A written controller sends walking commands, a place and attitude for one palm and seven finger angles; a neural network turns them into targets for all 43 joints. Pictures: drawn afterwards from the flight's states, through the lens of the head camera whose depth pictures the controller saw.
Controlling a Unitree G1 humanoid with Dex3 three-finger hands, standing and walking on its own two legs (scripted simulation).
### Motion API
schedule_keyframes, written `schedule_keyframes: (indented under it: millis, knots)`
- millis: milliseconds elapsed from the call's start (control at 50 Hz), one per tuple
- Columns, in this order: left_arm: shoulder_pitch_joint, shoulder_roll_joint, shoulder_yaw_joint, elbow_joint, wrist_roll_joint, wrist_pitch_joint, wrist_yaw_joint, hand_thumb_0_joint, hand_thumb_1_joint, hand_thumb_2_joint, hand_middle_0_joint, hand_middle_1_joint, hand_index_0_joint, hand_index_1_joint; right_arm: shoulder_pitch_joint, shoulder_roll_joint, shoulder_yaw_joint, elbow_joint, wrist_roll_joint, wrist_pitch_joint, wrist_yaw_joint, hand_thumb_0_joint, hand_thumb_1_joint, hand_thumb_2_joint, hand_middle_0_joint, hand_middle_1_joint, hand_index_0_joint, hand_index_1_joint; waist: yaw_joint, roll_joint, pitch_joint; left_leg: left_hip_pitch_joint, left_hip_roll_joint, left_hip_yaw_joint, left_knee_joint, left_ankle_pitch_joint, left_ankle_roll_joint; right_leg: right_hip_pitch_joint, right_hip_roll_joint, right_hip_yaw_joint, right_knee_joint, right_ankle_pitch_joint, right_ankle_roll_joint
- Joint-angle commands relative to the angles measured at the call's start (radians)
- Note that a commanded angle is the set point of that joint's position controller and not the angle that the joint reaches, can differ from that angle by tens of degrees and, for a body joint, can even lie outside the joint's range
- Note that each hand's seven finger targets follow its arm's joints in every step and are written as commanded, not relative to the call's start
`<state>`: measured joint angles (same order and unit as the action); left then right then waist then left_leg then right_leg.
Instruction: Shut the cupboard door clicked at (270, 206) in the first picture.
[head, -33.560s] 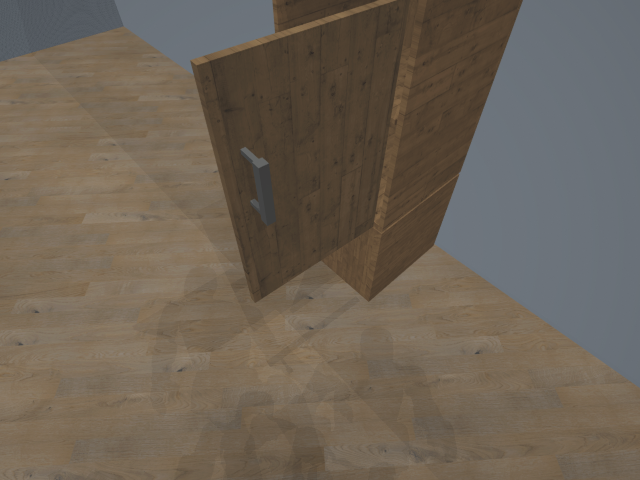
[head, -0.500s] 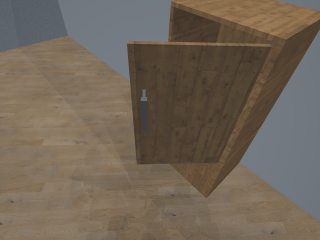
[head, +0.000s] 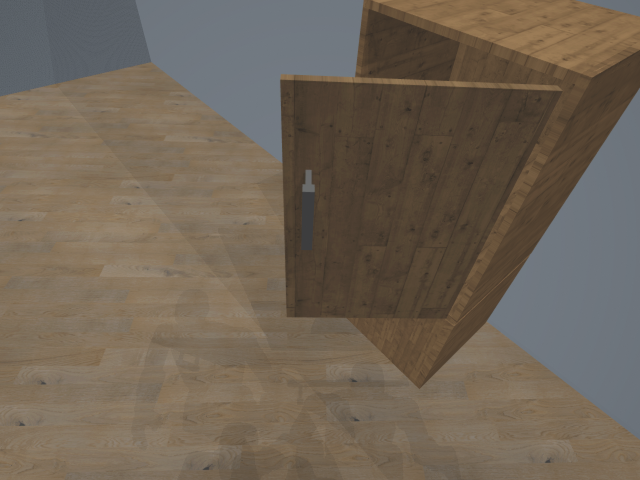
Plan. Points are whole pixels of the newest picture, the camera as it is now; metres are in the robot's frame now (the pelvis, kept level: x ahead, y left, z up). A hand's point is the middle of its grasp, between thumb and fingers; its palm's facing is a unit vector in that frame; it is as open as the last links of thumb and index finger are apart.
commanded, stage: look again from close up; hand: left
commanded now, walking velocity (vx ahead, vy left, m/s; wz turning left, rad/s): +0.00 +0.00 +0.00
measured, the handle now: (307, 211) +0.53 +0.06 +0.03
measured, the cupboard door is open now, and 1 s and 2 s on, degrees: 50 50 50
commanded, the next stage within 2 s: shuffle to correct the standing spot in 0.48 s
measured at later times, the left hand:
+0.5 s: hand out of the picture +0.10 +0.21 -0.15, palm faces -0.01 -0.95 -0.31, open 7.4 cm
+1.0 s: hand out of the picture +0.03 +0.12 -0.18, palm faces +0.04 -0.99 -0.16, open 7.4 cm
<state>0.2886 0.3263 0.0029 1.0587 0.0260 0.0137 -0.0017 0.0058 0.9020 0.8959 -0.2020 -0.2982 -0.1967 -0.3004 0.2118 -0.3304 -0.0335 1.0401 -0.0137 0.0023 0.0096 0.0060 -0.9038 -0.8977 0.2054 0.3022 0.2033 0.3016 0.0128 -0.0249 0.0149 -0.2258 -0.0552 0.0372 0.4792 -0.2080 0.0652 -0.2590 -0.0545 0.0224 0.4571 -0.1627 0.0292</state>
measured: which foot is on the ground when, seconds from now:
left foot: down 0.00-1.00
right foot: down 0.00-1.00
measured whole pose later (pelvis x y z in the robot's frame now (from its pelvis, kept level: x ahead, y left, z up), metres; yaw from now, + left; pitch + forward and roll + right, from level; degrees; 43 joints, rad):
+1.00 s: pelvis +0.06 -0.05 +0.00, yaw +1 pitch -2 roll +0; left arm 0.33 0.17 0.00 1.10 0.02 0.04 0.00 0.00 0.90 0.90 -0.20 -0.30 -0.20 -0.30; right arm 0.25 -0.14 -0.02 1.15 -0.02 0.02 -0.03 0.00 -0.90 -0.90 0.21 0.30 0.20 0.30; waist 0.00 -0.03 0.03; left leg -0.16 0.01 -0.02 0.48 -0.29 -0.01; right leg -0.20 0.00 -0.03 0.49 -0.26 -0.01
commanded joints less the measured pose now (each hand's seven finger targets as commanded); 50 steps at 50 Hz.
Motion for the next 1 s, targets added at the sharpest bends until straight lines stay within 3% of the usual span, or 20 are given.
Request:
schedule_keyframes:
  millis: [0,100,240,560,600,660,720,800,900,980]
  knots:
    - [-0.049,0.173,0.029,-0.058,-0.003,-0.034,0.016,0.0,0.9,0.9,-0.2,-0.3,-0.2,-0.3,-0.062,-0.185,-0.03,-0.056,0.001,-0.034,-0.011,0.0,-0.9,-0.9,0.2,0.3,0.2,0.3,-0.013,0.07,0.033,-0.092,0.166,-0.2,-0.232,-0.284,-0.011,0.022,-0.055,0.064,-0.079,-0.151,-0.049]
    - [-0.054,0.168,0.025,-0.041,-0.003,-0.037,0.018,0.0,0.9,0.9,-0.2,-0.3,-0.2,-0.3,-0.067,-0.181,-0.028,-0.042,0.002,-0.03,-0.011,0.0,-0.9,-0.9,0.2,0.3,0.2,0.3,-0.013,0.029,0.051,-0.09,0.155,-0.19,-0.222,-0.254,-0.015,0.017,-0.063,0.073,-0.1,-0.162,-0.048]
    - [-0.086,0.17,0.027,-0.043,-0.008,-0.05,0.024,0.0,0.9,0.9,-0.2,-0.3,-0.2,-0.3,-0.083,-0.165,-0.019,-0.019,0.004,-0.042,-0.013,0.0,-0.9,-0.9,0.2,0.3,0.2,0.3,-0.015,0.006,-0.03,0.004,0.155,-0.15,-0.155,0.047,-0.019,0.077,-0.081,0.069,-0.098,0.03,-0.051]
    - [-0.168,0.192,0.029,-0.055,-0.01,-0.049,0.022,0.0,0.9,0.9,-0.2,-0.3,-0.2,-0.3,-0.13,-0.182,-0.012,0.007,0.003,-0.04,-0.011,0.0,-0.9,-0.9,0.2,0.3,0.2,0.3,-0.012,0.027,-0.041,0.033,0.159,-0.144,-0.182,0.085,-0.031,0.128,-0.083,0.066,-0.133,0.055,-0.048]
    - [-0.14,0.123,0.012,-0.032,-0.015,-0.042,0.023,0.0,0.9,0.9,-0.2,-0.3,-0.2,-0.3,-0.113,-0.116,0.006,0.022,0.0,-0.035,-0.01,0.0,-0.9,-0.9,0.2,0.3,0.2,0.3,-0.014,0.01,-0.059,0.048,0.165,-0.147,-0.188,0.094,-0.04,0.142,-0.08,0.045,-0.134,0.046,-0.031]
    - [-0.087,0.046,-0.011,-0.001,-0.017,-0.023,0.028,0.0,0.9,0.9,-0.2,-0.3,-0.2,-0.3,-0.077,-0.045,0.027,0.045,-0.004,-0.02,-0.011,0.0,-0.9,-0.9,0.2,0.3,0.2,0.3,-0.01,0.033,-0.015,0.018,0.17,-0.156,-0.203,0.066,-0.053,0.138,-0.066,0.017,-0.128,0.01,-0.01]
    - [-0.056,0.043,-0.01,0.009,-0.015,-0.016,0.029,0.0,0.9,0.9,-0.2,-0.3,-0.2,-0.3,-0.054,-0.044,0.023,0.053,-0.005,-0.013,-0.015,0.0,-0.9,-0.9,0.2,0.3,0.2,0.3,-0.008,0.024,0.004,0.005,0.178,-0.168,-0.2,0.029,-0.049,0.137,-0.057,-0.004,-0.112,-0.012,-0.009]
    - [-0.012,0.014,-0.003,0.009,-0.01,-0.006,0.025,0.0,0.9,0.9,-0.2,-0.3,-0.2,-0.3,-0.017,-0.044,0.009,0.066,-0.008,-0.008,-0.027,0.0,-0.9,-0.9,0.2,0.3,0.2,0.3,-0.014,0.064,0.035,0.013,0.202,-0.179,-0.197,-0.005,-0.037,0.086,-0.033,-0.024,-0.065,-0.03,-0.016]
    - [0.053,-0.025,0.016,-0.007,-0.003,0.006,0.017,0.0,0.9,0.9,-0.2,-0.3,-0.2,-0.3,0.046,-0.031,-0.018,0.073,-0.008,-0.005,-0.052,0.0,-0.9,-0.9,0.2,0.3,0.2,0.3,-0.019,0.101,0.06,0.029,0.248,-0.192,-0.156,0.066,-0.004,0.03,-0.003,-0.052,-0.001,-0.014,-0.024]
    - [0.125,-0.052,0.039,-0.02,0.0,0.013,0.012,0.0,0.9,0.9,-0.2,-0.3,-0.2,-0.3,0.081,0.001,-0.035,0.068,-0.007,-0.005,-0.069,0.0,-0.9,-0.9,0.2,0.3,0.2,0.3,-0.011,0.055,0.056,-0.035,0.237,-0.156,-0.06,0.061,0.0,0.065,-0.007,-0.016,-0.002,0.031,-0.049]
